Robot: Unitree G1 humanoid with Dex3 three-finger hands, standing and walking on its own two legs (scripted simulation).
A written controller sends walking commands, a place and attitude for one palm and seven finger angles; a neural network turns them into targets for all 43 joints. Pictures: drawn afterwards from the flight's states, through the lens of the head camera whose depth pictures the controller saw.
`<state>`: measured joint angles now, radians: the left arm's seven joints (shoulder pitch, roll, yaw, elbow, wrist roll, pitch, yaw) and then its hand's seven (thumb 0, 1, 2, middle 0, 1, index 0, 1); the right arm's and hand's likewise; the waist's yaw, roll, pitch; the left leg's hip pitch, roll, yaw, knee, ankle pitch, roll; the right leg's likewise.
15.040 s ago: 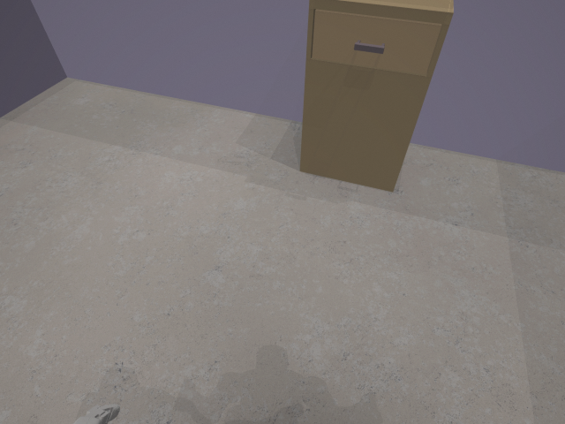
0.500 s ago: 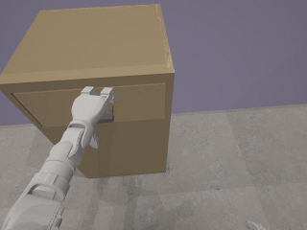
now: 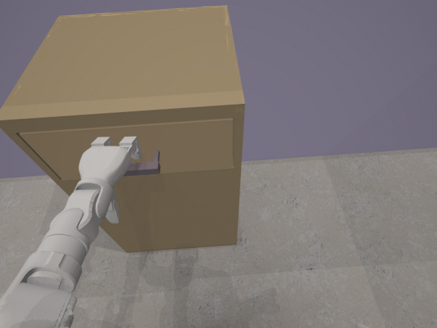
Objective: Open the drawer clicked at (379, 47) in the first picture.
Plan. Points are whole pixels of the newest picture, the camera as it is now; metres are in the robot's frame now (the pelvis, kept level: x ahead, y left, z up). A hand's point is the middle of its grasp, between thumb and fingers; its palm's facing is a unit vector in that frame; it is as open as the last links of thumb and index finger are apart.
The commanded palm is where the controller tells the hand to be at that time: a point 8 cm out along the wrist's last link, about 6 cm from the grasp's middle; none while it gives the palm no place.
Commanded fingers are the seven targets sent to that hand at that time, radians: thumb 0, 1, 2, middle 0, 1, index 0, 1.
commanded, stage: move the hooked fingers above the handle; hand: left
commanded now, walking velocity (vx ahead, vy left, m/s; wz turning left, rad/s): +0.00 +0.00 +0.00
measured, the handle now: (136, 162) +0.47 +0.22 -0.03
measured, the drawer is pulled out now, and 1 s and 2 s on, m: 0.00 0.00 0.00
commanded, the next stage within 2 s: lift the fingers back up to retry in 1.12 s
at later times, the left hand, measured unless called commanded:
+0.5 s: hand (103, 176) +0.40 +0.26 +0.02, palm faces -0.12 +0.01 -0.99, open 13.7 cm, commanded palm +0.38 +0.25 +0.08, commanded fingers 0.00 -0.50 0.30 -0.30 -1.20 -0.30 -1.20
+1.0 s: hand (122, 160) +0.42 +0.22 +0.04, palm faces -0.03 +0.01 -1.00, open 13.6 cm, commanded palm +0.39 +0.25 +0.08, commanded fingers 0.00 -0.50 0.30 -0.30 -1.20 -0.30 -1.20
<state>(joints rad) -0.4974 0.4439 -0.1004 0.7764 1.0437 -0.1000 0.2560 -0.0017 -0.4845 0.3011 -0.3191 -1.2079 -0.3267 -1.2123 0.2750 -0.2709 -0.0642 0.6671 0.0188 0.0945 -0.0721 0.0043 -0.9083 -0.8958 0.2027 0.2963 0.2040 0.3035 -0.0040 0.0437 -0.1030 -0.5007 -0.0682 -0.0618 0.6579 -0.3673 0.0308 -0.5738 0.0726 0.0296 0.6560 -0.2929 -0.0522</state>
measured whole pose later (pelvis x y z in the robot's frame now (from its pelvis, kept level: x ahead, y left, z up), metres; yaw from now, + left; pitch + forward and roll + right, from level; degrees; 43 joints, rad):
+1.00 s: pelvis -0.01 +0.01 +0.00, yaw -2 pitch +12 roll +1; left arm -0.63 0.38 -0.08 0.92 1.07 0.06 0.32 0.00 -0.49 0.30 -0.36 -1.25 -0.33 -1.27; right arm 0.23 -0.21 0.01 0.66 0.03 0.17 -0.06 0.00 -0.91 -0.90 0.20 0.30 0.20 0.30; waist -0.03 0.04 -0.12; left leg -0.47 -0.07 -0.01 0.62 -0.35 0.04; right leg -0.57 0.07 0.08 0.64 -0.27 -0.04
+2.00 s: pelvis +0.00 +0.02 -0.01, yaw +0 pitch +15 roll -1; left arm -0.60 0.44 -0.06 0.87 1.07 -0.07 0.40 0.00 -0.49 0.30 -0.35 -1.25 -0.34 -1.23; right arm 0.28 -0.27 -0.07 0.70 0.01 0.09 -0.04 0.00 -0.91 -0.90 0.20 0.30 0.20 0.30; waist -0.02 0.05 -0.13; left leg -0.61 -0.08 -0.05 0.75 -0.40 0.05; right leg -0.67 0.06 0.03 0.72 -0.32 -0.03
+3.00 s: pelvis +0.00 +0.01 +0.00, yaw -1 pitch +13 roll +0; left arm -0.50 0.45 -0.06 0.79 1.04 -0.03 0.29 0.00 -0.48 0.30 -0.32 -1.21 -0.33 -1.21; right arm 0.26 -0.26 -0.05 0.67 0.03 0.11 -0.04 0.00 -0.91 -0.90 0.20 0.30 0.20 0.30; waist -0.01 0.05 -0.13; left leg -0.50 -0.07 -0.04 0.66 -0.38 0.05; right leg -0.57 0.07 0.05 0.66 -0.30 -0.03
